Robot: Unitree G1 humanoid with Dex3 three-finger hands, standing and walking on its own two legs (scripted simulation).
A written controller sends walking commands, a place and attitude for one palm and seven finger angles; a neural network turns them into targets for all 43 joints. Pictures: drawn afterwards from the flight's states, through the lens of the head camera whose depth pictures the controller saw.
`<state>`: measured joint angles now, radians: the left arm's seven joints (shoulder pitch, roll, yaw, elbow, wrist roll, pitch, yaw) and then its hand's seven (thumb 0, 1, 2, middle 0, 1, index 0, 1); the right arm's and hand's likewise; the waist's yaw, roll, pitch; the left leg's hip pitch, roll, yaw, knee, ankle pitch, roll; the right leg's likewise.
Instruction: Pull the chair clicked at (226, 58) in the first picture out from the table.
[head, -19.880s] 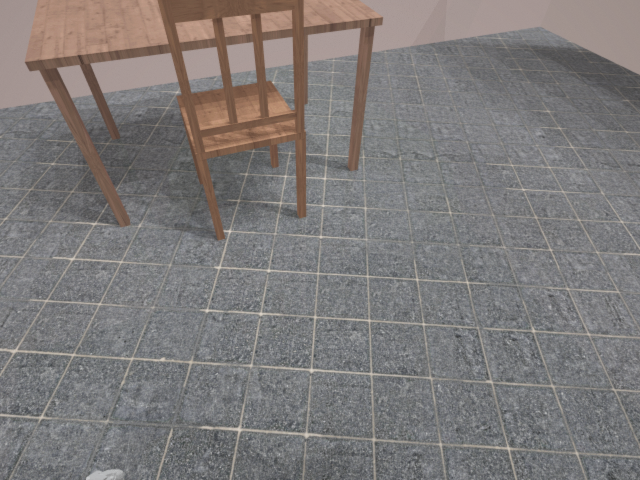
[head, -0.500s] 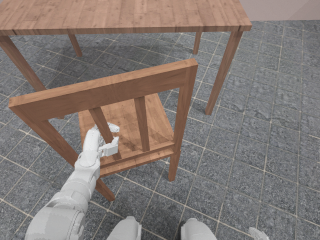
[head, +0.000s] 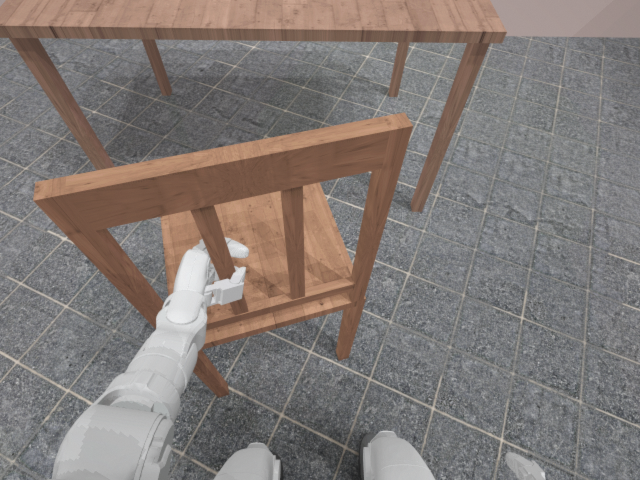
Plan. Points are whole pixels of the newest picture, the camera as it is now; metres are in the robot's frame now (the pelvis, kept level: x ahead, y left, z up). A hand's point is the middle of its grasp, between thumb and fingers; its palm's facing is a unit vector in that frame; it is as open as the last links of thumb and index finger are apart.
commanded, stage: step backward, pulling the chair out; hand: left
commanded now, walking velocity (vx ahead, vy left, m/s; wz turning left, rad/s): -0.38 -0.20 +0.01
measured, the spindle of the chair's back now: (225, 268) +0.41 +0.14 -0.06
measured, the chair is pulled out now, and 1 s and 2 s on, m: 0.40 0.62 0.62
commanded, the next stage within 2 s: stop walking, hand still on the chair in 0.38 s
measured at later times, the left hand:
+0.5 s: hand (224, 353) +0.27 +0.13 -0.05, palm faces +0.00 -0.98 -0.19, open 5.5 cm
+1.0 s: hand (214, 447) +0.17 +0.12 -0.05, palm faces +0.00 -0.98 -0.20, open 5.6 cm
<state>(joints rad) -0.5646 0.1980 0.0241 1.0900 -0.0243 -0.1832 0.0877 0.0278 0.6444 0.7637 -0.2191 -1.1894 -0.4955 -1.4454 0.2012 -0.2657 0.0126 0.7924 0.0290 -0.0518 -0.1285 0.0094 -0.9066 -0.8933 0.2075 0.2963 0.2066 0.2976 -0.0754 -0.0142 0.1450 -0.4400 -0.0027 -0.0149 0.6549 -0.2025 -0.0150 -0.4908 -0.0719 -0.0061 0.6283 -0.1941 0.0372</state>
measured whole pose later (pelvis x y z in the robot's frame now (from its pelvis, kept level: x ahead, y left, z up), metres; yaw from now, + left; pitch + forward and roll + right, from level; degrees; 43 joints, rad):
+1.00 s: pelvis -0.10 -0.01 +0.02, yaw -1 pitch -3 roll +0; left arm -0.08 0.15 -0.02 0.76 -0.02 -0.14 0.09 0.05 0.64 0.76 -0.21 -1.20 -0.50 -1.45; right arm 0.23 -0.23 0.02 0.74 0.01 -0.03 -0.13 0.01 -0.91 -0.89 0.20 0.30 0.20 0.30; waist -0.03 0.02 0.04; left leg -0.26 0.02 -0.02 0.51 -0.21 -0.02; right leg -0.22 -0.03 0.00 0.52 -0.25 0.03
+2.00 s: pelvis -0.07 -0.02 +0.00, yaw -1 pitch +5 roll +0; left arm 0.15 0.19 -0.01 0.37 -0.05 -0.03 0.05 0.03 0.19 0.56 -0.32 -1.30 -0.49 -1.44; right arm 0.23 -0.24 0.00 0.61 0.04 -0.11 -0.04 0.01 -0.91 -0.89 0.21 0.30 0.20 0.30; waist -0.04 0.02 -0.06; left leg -0.44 0.03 -0.04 0.66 -0.31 -0.03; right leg -0.40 -0.03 -0.01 0.66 -0.35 0.02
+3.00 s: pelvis -0.06 -0.02 -0.03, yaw +1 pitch +10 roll -1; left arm 0.63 0.20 -0.04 -0.14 -0.05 0.10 0.02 -0.01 -0.54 0.21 -0.01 0.00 0.00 0.00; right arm 0.26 -0.21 -0.01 0.51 0.03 -0.16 -0.11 0.02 -0.91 -0.89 0.21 0.30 0.20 0.30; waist -0.02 0.05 -0.16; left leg -0.67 0.01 -0.09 0.94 -0.45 -0.04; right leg -0.59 -0.04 -0.06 0.91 -0.49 0.02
